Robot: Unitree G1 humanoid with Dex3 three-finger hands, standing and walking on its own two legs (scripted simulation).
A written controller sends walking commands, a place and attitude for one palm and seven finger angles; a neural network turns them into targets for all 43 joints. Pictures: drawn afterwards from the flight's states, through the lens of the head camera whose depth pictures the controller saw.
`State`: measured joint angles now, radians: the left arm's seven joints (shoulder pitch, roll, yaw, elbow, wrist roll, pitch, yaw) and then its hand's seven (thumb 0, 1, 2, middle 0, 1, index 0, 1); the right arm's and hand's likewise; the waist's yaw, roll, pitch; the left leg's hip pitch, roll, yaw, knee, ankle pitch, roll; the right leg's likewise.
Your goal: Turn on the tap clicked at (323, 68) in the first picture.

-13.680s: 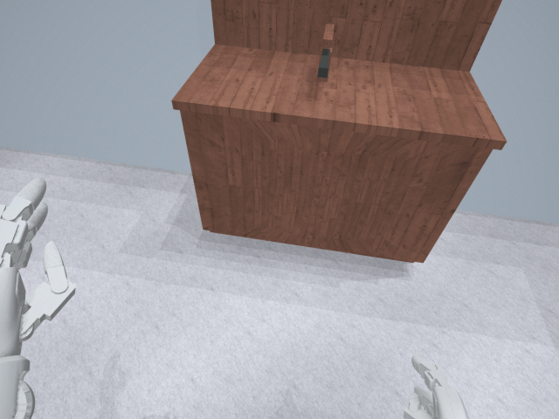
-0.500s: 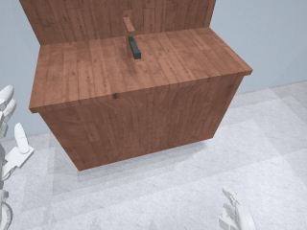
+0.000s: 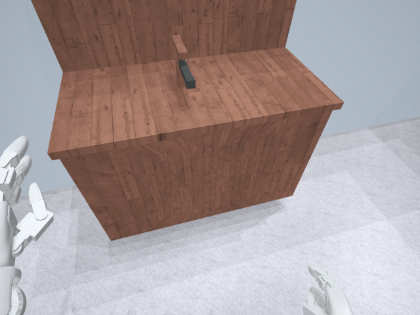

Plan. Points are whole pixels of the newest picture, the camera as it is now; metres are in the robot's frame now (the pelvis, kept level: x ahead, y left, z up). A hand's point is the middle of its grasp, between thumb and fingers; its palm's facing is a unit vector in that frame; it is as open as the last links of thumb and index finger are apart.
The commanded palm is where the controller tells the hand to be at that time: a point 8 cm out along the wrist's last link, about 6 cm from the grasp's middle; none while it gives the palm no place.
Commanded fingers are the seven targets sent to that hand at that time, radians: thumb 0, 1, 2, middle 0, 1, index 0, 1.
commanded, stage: shuffle to correct the standing spot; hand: left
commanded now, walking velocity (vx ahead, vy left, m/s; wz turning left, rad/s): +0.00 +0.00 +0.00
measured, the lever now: (190, 82) +0.76 +0.13 +0.04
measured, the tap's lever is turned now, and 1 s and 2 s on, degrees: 0 0 0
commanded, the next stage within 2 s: none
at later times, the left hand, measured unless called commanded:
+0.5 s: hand (82, 185) +0.27 +0.23 +0.15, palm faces +0.45 -0.84 -0.31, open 7.4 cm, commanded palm +0.21 +0.26 +0.17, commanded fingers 0.00 0.90 0.90 -0.20 -0.30 -0.20 -0.30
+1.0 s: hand (164, 131) +0.40 +0.13 +0.15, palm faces +0.39 -0.82 -0.42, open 7.4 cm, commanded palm +0.35 +0.16 +0.17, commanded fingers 0.00 0.90 0.90 -0.20 -0.30 -0.20 -0.30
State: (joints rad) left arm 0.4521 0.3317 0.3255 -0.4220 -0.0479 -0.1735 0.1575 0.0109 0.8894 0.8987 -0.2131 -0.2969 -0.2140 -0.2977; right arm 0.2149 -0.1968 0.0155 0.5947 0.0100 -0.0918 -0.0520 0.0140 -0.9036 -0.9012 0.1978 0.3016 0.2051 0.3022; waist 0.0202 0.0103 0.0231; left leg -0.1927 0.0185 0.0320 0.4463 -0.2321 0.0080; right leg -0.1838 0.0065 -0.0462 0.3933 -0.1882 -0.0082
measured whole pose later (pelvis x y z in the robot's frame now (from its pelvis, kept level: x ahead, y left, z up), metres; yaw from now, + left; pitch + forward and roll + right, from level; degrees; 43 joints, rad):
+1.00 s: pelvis +0.17 -0.11 -0.03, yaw -3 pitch -2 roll -1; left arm 0.42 0.37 0.39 -0.54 -0.03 -0.18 0.14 0.01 0.89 0.90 -0.22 -0.30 -0.22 -0.30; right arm 0.17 -0.22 0.00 0.64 0.02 -0.08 -0.02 0.02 -0.90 -0.90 0.20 0.30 0.21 0.30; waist 0.03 0.01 0.13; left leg -0.49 0.11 0.04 1.19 -0.51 0.00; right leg -0.39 -0.03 -0.12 0.67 -0.24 -0.04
